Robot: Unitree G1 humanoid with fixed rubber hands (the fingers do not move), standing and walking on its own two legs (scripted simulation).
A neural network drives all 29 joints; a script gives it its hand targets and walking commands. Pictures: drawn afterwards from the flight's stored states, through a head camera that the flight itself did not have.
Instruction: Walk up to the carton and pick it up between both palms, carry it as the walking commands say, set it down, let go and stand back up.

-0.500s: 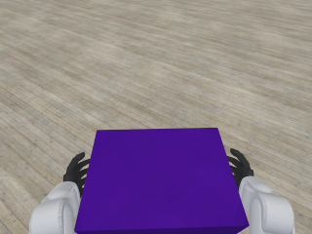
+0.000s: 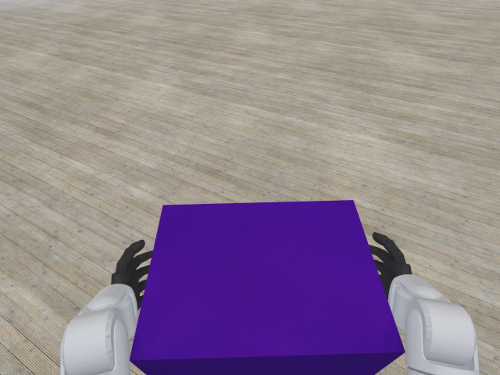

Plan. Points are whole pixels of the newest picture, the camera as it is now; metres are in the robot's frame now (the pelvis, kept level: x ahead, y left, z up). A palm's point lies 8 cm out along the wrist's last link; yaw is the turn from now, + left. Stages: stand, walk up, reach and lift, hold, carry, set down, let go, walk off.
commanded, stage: carry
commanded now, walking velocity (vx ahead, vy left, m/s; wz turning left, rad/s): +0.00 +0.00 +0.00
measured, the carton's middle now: (260, 308) +0.26 +0.00 -0.01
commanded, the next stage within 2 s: none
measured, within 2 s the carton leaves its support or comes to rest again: neither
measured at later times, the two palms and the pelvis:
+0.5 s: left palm (113, 340) +0.19 +0.20 +0.05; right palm (390, 329) +0.19 -0.18 +0.05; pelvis -0.06 +0.00 -0.02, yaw +1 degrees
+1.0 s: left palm out of the picture +0.12 +0.20 +0.06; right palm (406, 367) +0.15 -0.18 +0.05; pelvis -0.12 -0.01 +0.01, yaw +2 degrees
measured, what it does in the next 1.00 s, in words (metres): walks backwards: right foot, then left foot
